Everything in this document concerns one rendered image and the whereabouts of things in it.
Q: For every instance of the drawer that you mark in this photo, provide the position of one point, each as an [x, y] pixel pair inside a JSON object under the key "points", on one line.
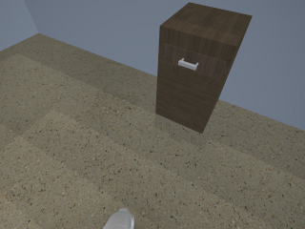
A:
{"points": [[207, 65]]}

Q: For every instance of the left robot shin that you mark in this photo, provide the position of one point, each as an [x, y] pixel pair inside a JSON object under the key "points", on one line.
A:
{"points": [[123, 210]]}

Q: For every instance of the cabinet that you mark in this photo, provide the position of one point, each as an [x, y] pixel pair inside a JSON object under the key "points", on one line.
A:
{"points": [[185, 96]]}

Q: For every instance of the robot left thigh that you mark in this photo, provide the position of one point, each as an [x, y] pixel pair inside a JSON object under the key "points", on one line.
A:
{"points": [[120, 220]]}

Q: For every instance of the handle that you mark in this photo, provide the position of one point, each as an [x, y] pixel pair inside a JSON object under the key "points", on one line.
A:
{"points": [[187, 64]]}

